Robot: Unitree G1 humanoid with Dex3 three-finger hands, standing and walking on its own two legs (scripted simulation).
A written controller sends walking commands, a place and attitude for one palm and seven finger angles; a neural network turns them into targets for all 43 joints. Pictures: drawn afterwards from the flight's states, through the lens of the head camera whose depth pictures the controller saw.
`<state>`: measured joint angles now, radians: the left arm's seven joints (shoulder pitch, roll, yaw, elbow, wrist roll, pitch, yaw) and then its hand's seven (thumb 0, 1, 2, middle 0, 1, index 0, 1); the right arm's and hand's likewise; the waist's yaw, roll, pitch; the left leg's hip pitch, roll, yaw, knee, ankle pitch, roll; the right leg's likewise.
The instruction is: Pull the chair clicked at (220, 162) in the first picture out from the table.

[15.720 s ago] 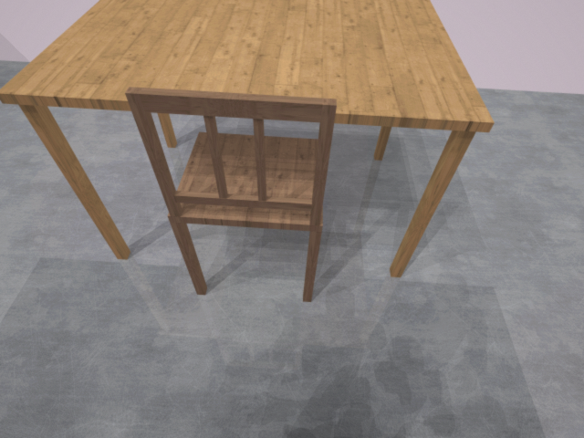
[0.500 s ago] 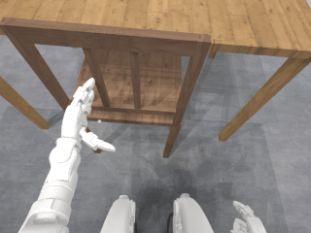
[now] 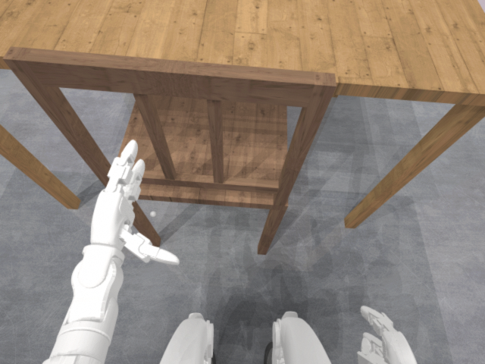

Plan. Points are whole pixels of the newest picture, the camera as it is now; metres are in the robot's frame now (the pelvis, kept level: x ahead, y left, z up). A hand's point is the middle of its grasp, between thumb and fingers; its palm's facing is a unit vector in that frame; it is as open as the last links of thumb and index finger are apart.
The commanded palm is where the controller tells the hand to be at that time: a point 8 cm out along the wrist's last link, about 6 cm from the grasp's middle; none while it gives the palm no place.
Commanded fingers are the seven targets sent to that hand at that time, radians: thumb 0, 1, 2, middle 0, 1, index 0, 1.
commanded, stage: aim the fingers beside a spindle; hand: left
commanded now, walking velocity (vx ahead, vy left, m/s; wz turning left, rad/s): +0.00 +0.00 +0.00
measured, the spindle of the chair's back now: (159, 141) +0.48 +0.16 +0.01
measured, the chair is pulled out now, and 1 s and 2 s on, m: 0.00 0.00 0.00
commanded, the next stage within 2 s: none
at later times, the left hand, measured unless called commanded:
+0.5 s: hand (149, 222) +0.33 +0.15 +0.01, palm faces -0.08 -1.00 -0.04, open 16.9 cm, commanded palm +0.31 +0.21 +0.02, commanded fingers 0.00 -0.50 0.30 -0.06 -0.08 -0.06 -0.08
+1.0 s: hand (151, 226) +0.32 +0.15 +0.01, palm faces -0.10 -1.00 -0.01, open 16.9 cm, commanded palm +0.31 +0.21 +0.02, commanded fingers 0.00 -0.50 0.30 -0.06 -0.08 -0.06 -0.08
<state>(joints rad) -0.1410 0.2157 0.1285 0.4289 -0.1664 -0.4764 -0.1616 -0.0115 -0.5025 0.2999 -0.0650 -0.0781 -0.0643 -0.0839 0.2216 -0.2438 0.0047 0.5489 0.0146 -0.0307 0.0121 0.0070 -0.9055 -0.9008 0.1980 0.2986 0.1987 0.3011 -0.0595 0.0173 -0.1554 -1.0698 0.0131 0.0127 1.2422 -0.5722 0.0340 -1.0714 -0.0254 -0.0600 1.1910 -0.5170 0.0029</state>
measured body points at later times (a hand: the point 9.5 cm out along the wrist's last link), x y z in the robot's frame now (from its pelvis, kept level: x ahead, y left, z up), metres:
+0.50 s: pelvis +0.00 -0.01 +0.00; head +0.12 +0.01 +0.43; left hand +0.33 +0.21 +0.02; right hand +0.16 -0.25 -0.11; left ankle +0.01 +0.10 -0.63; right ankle +0.02 -0.13 -0.63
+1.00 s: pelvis +0.00 -0.01 +0.00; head +0.11 +0.01 +0.43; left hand +0.32 +0.21 +0.01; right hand +0.15 -0.26 -0.10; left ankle +0.01 +0.10 -0.63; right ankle +0.02 -0.13 -0.63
